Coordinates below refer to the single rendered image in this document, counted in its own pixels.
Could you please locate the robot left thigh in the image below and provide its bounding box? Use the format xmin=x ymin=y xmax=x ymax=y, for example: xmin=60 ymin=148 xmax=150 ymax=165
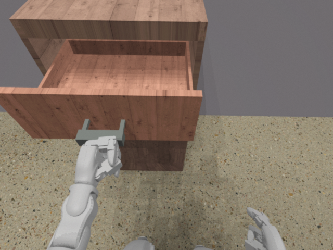
xmin=123 ymin=240 xmax=155 ymax=250

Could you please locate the handle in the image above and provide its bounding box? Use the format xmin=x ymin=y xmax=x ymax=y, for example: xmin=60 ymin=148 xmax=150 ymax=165
xmin=75 ymin=119 xmax=126 ymax=146

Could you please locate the left robot hand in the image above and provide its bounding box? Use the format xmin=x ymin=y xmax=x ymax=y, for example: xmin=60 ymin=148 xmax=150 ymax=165
xmin=74 ymin=136 xmax=122 ymax=188

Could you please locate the right robot hand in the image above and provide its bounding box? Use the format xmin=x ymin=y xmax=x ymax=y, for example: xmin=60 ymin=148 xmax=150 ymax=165
xmin=245 ymin=207 xmax=286 ymax=250

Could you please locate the drawer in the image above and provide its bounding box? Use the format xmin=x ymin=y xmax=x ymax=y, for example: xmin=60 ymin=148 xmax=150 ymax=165
xmin=0 ymin=39 xmax=202 ymax=141

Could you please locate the robot left shin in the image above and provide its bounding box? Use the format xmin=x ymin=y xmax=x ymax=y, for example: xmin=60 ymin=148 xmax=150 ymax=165
xmin=138 ymin=236 xmax=148 ymax=241

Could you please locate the left robot forearm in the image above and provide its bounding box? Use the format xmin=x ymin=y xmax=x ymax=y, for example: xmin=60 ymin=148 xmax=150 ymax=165
xmin=46 ymin=183 xmax=99 ymax=250

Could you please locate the cabinet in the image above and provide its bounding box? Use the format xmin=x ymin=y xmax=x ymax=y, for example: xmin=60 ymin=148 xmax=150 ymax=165
xmin=9 ymin=0 xmax=208 ymax=171

